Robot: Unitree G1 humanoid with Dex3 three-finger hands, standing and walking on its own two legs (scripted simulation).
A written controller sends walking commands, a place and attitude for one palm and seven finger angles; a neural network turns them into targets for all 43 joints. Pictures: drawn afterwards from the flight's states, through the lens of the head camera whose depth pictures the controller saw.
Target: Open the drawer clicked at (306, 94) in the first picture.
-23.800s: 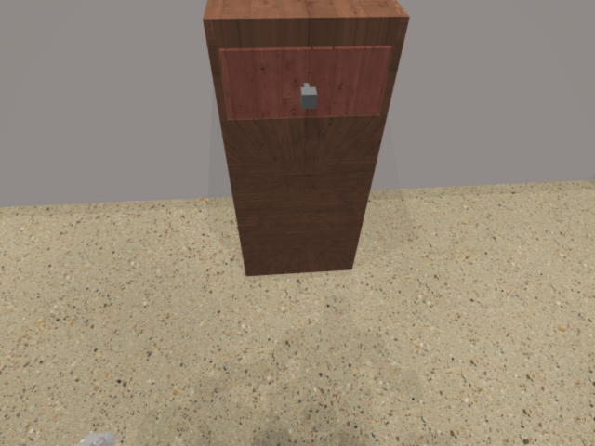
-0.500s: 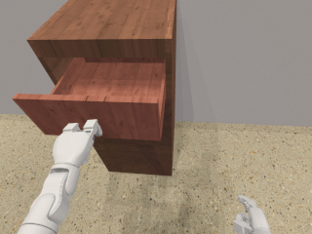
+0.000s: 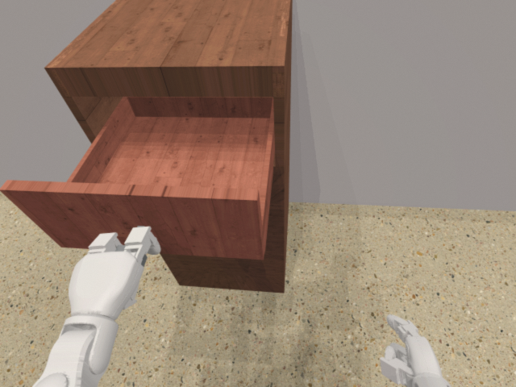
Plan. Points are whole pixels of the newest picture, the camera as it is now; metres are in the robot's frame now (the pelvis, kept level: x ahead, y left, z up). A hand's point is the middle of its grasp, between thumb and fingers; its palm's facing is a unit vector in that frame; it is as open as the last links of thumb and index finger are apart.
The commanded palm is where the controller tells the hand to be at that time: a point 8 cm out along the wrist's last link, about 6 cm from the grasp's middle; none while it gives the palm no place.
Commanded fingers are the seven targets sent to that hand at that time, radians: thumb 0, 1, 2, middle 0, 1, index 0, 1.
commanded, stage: pull the drawer open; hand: left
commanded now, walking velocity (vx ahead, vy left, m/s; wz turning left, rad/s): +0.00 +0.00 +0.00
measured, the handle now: (133, 249) +0.29 +0.23 +0.06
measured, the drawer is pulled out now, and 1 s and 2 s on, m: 0.24 0.30 0.30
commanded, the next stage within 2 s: open the thumb to release the handle in 0.68 s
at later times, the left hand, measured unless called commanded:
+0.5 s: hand (111, 334) +0.18 +0.23 +0.04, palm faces +0.02 -0.09 -1.00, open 6.8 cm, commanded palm +0.13 +0.24 +0.10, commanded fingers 0.00 0.90 0.90 -0.40 -1.35 -0.40 -1.35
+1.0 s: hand (106, 328) +0.18 +0.23 +0.04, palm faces +0.08 -0.07 -0.99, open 7.3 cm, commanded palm +0.15 +0.24 +0.10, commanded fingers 0.00 0.06 0.54 -0.34 -1.26 -0.34 -1.26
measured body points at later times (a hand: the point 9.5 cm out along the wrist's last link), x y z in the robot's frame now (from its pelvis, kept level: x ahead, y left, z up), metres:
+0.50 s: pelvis +0.00 +0.00 -0.01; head +0.02 -0.03 +0.44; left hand +0.17 +0.23 +0.09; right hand +0.22 -0.22 -0.10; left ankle -0.04 +0.13 -0.72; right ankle +0.00 -0.13 -0.72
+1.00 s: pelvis -0.01 +0.00 -0.01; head +0.02 -0.03 +0.44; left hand +0.17 +0.23 +0.10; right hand +0.20 -0.23 -0.12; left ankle -0.04 +0.13 -0.72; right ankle +0.00 -0.13 -0.72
